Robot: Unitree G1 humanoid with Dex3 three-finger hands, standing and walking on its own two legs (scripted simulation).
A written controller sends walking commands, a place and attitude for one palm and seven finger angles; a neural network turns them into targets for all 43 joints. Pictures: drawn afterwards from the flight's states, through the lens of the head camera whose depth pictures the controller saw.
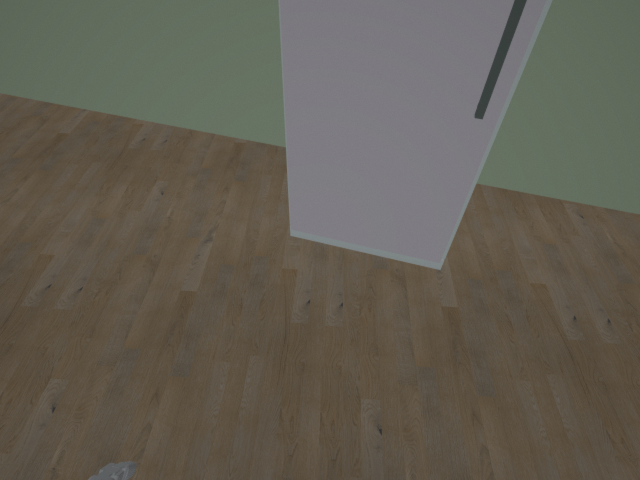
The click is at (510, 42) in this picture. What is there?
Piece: fridge door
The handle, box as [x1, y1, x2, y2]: [475, 0, 526, 118]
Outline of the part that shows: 526,0 514,1 475,112 475,117 482,118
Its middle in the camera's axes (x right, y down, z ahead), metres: +0.41 -0.45 +0.87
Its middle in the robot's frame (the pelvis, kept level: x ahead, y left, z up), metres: +0.99 -0.35 +0.15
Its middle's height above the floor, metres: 0.92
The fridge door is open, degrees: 0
